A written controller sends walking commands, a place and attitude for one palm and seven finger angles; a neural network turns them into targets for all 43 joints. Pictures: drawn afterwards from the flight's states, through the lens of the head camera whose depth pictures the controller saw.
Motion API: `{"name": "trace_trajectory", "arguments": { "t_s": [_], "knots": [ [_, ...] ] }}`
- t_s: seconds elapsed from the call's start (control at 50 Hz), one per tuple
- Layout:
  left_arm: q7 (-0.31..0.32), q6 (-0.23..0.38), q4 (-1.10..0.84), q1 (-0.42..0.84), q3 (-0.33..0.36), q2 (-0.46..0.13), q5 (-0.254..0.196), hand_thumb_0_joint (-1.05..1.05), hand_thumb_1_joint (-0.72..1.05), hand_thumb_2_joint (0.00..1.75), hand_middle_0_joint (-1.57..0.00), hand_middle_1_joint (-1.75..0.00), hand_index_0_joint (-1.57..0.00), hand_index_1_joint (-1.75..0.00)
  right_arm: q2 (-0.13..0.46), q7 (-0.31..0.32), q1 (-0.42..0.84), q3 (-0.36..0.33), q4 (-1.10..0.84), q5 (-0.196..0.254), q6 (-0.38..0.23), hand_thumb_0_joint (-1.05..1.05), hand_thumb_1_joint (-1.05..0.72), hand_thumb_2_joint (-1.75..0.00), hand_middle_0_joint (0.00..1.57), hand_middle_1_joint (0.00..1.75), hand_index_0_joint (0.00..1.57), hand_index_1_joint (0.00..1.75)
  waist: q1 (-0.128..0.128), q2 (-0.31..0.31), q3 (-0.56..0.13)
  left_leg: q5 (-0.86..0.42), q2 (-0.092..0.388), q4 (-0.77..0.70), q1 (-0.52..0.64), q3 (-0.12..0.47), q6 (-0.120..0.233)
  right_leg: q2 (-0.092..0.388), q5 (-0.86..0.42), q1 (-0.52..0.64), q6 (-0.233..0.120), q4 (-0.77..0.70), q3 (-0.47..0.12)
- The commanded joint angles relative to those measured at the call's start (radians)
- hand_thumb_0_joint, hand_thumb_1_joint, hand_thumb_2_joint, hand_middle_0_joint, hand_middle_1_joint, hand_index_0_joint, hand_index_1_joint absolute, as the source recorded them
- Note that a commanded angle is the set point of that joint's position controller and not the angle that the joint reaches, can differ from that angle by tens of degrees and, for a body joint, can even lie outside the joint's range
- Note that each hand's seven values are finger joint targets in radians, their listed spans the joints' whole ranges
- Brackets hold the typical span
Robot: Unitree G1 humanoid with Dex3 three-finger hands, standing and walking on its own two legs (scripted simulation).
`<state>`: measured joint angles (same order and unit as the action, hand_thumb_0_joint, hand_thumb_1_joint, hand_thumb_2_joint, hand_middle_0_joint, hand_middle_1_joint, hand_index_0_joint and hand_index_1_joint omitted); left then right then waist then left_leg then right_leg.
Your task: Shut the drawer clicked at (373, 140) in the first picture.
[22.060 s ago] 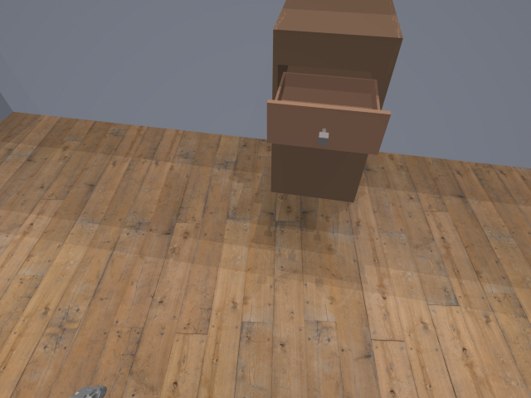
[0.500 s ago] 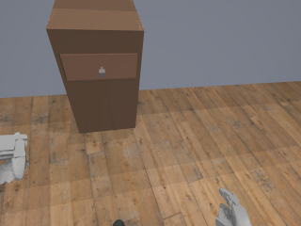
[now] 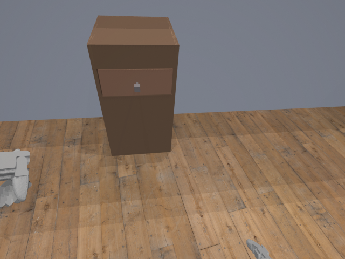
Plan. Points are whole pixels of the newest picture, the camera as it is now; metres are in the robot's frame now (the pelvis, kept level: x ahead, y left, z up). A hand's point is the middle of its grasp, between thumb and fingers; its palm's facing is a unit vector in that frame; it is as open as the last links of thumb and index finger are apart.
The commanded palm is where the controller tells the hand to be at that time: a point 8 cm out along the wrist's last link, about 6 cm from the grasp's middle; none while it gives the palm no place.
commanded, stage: stop stepping back and stand still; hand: left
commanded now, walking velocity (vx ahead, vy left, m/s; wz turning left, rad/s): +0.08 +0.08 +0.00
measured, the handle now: (137, 86) +0.99 +0.20 -0.14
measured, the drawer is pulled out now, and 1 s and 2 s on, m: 0.00 0.00 0.00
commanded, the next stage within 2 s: let the arm hang, fingers relaxed in 0.32 s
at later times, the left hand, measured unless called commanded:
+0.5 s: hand (33, 206) +0.20 +0.27 +0.09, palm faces +0.30 -0.82 -0.49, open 3.2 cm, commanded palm none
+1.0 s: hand out of the picture -0.04 +0.22 -0.15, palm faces +0.05 -0.97 -0.23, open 5.3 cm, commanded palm none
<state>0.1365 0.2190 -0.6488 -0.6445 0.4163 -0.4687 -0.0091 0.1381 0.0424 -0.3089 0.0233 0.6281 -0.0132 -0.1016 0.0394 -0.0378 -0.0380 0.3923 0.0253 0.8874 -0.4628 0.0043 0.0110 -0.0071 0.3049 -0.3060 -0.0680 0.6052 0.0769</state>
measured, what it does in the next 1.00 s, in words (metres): stands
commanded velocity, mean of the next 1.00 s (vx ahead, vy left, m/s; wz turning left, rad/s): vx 0.02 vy -0.02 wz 0.00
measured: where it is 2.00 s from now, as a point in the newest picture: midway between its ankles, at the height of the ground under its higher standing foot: outside the picture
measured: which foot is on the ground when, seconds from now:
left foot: down 0.00-1.00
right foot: down 0.00-1.00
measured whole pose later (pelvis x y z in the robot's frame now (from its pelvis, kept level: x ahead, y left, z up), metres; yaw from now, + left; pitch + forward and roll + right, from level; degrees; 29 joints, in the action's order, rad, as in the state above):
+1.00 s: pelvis +0.01 +0.03 +0.02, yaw +3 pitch -1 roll +0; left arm 0.03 -0.02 1.13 -0.33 -0.01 -0.19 0.01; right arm 0.15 0.02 -0.31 -0.01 1.10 -0.01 0.02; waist 0.00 0.01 0.07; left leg 0.21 0.02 0.42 -0.19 -0.09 0.02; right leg 0.03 0.20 -0.18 0.00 0.41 0.08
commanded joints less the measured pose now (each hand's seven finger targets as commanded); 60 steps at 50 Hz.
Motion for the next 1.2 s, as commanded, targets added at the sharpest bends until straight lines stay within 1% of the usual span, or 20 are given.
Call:
{"name": "trace_trajectory", "arguments": {
  "t_s": [0.0,0.1,0.12,0.14,0.16,0.18,0.24,0.32,0.34,0.38,0.4,0.42,0.48,0.54,0.58,0.64,0.7,0.82,1.0,1.18],
  "knots": [
    [0.014,0.033,-0.028,0.120,0.100,-0.085,-0.023,0.00,0.90,0.90,-1.40,-1.60,-1.40,-1.60,0.163,0.033,0.124,-0.079,-0.109,0.000,-0.040,0.00,-0.90,-0.90,0.20,0.30,0.20,0.30,0.005,-0.096,0.044,-0.007,0.034,0.229,-0.059,-0.009,-0.001,0.312,0.584,-0.188,-0.107,-0.459,-0.436],
    [0.033,0.041,-0.099,0.224,0.006,-0.053,0.001,0.00,0.90,0.90,-1.40,-1.60,-1.40,-1.60,0.157,0.073,0.163,-0.050,-0.103,-0.005,-0.080,0.00,-0.90,-0.90,0.20,0.30,0.20,0.30,-0.006,-0.054,0.049,-0.006,0.000,-0.357,0.304,-0.114,0.035,0.203,0.408,-0.201,-0.043,-0.285,-0.193],
    [0.033,0.044,-0.131,0.232,-0.005,-0.045,-0.001,0.00,0.90,0.90,-1.40,-1.60,-1.40,-1.60,0.173,0.079,0.165,-0.053,-0.116,-0.003,-0.094,0.00,-0.90,-0.90,0.20,0.30,0.20,0.30,-0.001,0.039,0.057,0.056,0.052,-0.493,0.329,-0.015,0.060,0.161,0.321,-0.193,-0.012,-0.140,-0.158],
    [0.032,0.059,-0.198,0.255,0.002,-0.051,0.003,0.00,0.90,0.90,-1.40,-1.60,-1.40,-1.60,0.195,0.075,0.165,-0.054,-0.129,-0.006,-0.101,0.00,-0.90,-0.90,0.20,0.30,0.20,0.30,-0.010,0.247,0.056,0.133,0.186,-0.611,0.351,0.205,0.117,0.056,0.229,-0.247,0.038,0.086,-0.092],
    [0.038,0.069,-0.249,0.260,0.026,-0.075,0.016,0.00,0.90,0.90,-1.40,-1.60,-1.40,-1.60,0.188,0.064,0.150,-0.053,-0.133,-0.004,-0.105,0.00,-0.90,-0.90,0.20,0.30,0.20,0.30,-0.017,0.339,0.010,0.085,0.298,-0.679,0.366,0.352,0.170,-0.009,0.215,-0.279,0.075,0.318,-0.003],
    [0.034,0.068,-0.199,0.232,0.053,-0.087,0.010,0.00,0.90,0.90,-1.40,-1.60,-1.40,-1.60,0.163,0.051,0.147,-0.057,-0.119,0.000,-0.112,0.00,-0.90,-0.90,0.20,0.30,0.20,0.30,0.003,0.328,0.036,0.257,0.344,-0.762,0.235,0.451,0.189,0.014,0.216,-0.260,0.069,0.471,-0.070],
    [0.033,0.052,-0.194,0.103,0.084,-0.096,0.010,0.00,0.90,0.90,-1.40,-1.60,-1.40,-1.60,0.150,0.020,0.168,-0.057,-0.130,0.009,-0.115,0.00,-0.90,-0.90,0.20,0.30,0.20,0.30,-0.037,0.181,0.071,0.082,0.282,-0.681,0.119,0.238,0.148,0.065,0.135,-0.128,0.065,0.297,-0.073],
    [0.030,0.024,-0.115,0.003,0.066,-0.052,-0.008,0.00,0.90,0.90,-1.40,-1.60,-1.40,-1.60,0.168,0.019,0.168,-0.057,-0.166,0.007,-0.068,0.00,-0.90,-0.90,0.20,0.30,0.20,0.30,-0.029,0.192,0.046,0.190,0.159,-0.555,-0.052,0.039,0.053,0.004,0.098,0.214,0.045,-0.102,0.000],
    [0.027,0.022,-0.096,0.029,0.065,-0.056,-0.012,0.00,0.90,0.90,-1.40,-1.60,-1.40,-1.60,0.166,0.020,0.170,-0.058,-0.168,0.006,-0.054,0.00,-0.90,-0.90,0.20,0.30,0.20,0.30,-0.022,0.111,0.069,0.167,0.107,-0.439,-0.067,-0.002,0.029,0.042,0.136,0.189,0.015,-0.209,-0.094],
    [0.034,0.018,-0.086,0.076,0.108,-0.115,-0.030,0.00,0.90,0.90,-1.40,-1.60,-1.40,-1.60,0.160,0.026,0.150,-0.064,-0.161,0.003,-0.037,0.00,-0.90,-0.90,0.20,0.30,0.20,0.30,-0.005,-0.099,0.044,0.007,0.014,-0.158,0.007,-0.059,-0.001,0.258,0.216,0.046,-0.083,-0.381,-0.407],
    [-0.104,-0.137,0.701,0.145,-0.279,0.093,0.080,0.00,0.90,0.90,-1.40,-1.60,-1.40,-1.60,0.233,-0.068,0.157,-0.096,0.049,0.004,-0.048,0.00,-0.90,-0.90,0.20,0.30,0.20,0.30,0.014,-0.090,0.020,0.012,0.059,0.001,-0.065,-0.035,-0.014,0.377,-0.375,0.004,-0.082,-0.184,-0.290],
    [-0.120,-0.199,0.740,0.145,-0.276,0.124,0.065,0.00,0.90,0.90,-1.36,-1.56,-1.36,-1.56,0.175,-0.065,0.085,-0.101,0.052,0.015,-0.002,0.00,-0.90,-0.90,0.20,0.30,0.20,0.30,0.020,-0.105,-0.067,0.055,0.054,-0.046,0.033,0.015,-0.021,0.310,-0.390,0.012,-0.084,-0.131,-0.284],
    [-0.124,-0.219,0.874,0.252,-0.311,0.152,0.046,0.00,0.90,0.90,-1.24,-1.43,-1.24,-1.43,0.173,-0.059,0.033,-0.077,0.052,-0.005,0.066,0.00,-0.90,-0.90,0.20,0.30,0.20,0.30,-0.001,-0.246,-0.012,-0.155,0.021,-0.209,0.097,-0.011,0.015,0.204,-0.406,0.006,-0.024,-0.054,-0.112],
    [-0.127,-0.229,1.059,0.304,-0.337,0.151,0.042,0.00,0.90,0.90,-1.12,-1.30,-1.12,-1.30,0.202,-0.050,0.097,-0.071,0.074,-0.027,0.081,0.00,-0.90,-0.90,0.20,0.30,0.20,0.30,-0.029,-0.056,0.023,-0.405,0.091,-0.324,0.162,0.065,0.049,0.132,-0.292,-0.025,0.039,-0.033,-0.091],
    [-0.126,-0.235,1.199,0.356,-0.343,0.138,0.033,0.00,0.90,0.90,-1.04,-1.21,-1.04,-1.21,0.192,-0.043,0.108,-0.058,0.127,-0.026,0.087,0.00,-0.90,-0.90,0.20,0.30,0.20,0.30,-0.033,0.138,0.062,-0.359,0.113,-0.447,0.107,0.101,0.059,0.091,-0.128,0.034,0.058,-0.046,-0.070],
    [-0.124,-0.222,1.395,0.349,-0.363,0.130,0.026,0.00,0.90,0.90,-0.92,-1.08,-0.92,-1.08,0.181,-0.033,0.108,-0.049,0.203,-0.014,0.095,0.00,-0.90,-0.90,0.20,0.30,0.20,0.30,-0.049,0.074,0.046,-0.237,0.090,-0.481,0.129,0.057,0.035,0.098,-0.115,0.111,0.040,-0.162,-0.110],
    [-0.119,-0.211,1.511,0.342,-0.370,0.147,0.019,0.00,0.90,0.90,-0.80,-0.95,-0.80,-0.95,0.139,-0.027,0.064,-0.047,0.273,-0.013,0.098,0.00,-0.90,-0.90,0.20,0.30,0.20,0.30,-0.035,0.198,-0.002,-0.193,0.076,-0.494,0.219,0.016,0.024,0.116,-0.129,0.119,0.028,-0.226,-0.126],
    [-0.116,-0.206,1.652,0.332,-0.393,0.149,0.018,0.00,0.90,0.90,-0.56,-0.69,-0.56,-0.69,0.132,-0.022,-0.013,-0.049,0.373,-0.001,0.102,0.00,-0.90,-0.90,0.20,0.30,0.20,0.30,-0.028,0.055,0.037,-0.209,0.083,-0.529,0.279,0.003,0.024,0.118,-0.116,0.099,0.027,-0.288,-0.105],
    [-0.104,-0.208,1.755,0.309,-0.406,0.189,0.017,0.00,0.90,0.90,-0.20,-0.30,-0.20,-0.30,0.097,-0.015,-0.056,-0.044,0.467,0.000,0.100,0.00,-0.90,-0.90,0.20,0.30,0.20,0.30,-0.030,0.033,0.106,-0.210,0.090,-0.573,0.286,0.000,0.027,0.113,-0.102,0.082,0.035,-0.294,-0.092],
    [-0.098,-0.208,1.768,0.314,-0.398,0.222,0.020,0.00,0.90,0.90,-0.20,-0.30,-0.20,-0.30,0.066,-0.013,-0.071,-0.049,0.492,-0.004,0.094,0.00,-0.90,-0.90,0.20,0.30,0.20,0.30,-0.032,0.052,0.132,-0.182,0.087,-0.593,0.269,-0.002,0.026,0.107,-0.096,0.076,0.041,-0.283,-0.091]
  ]
}}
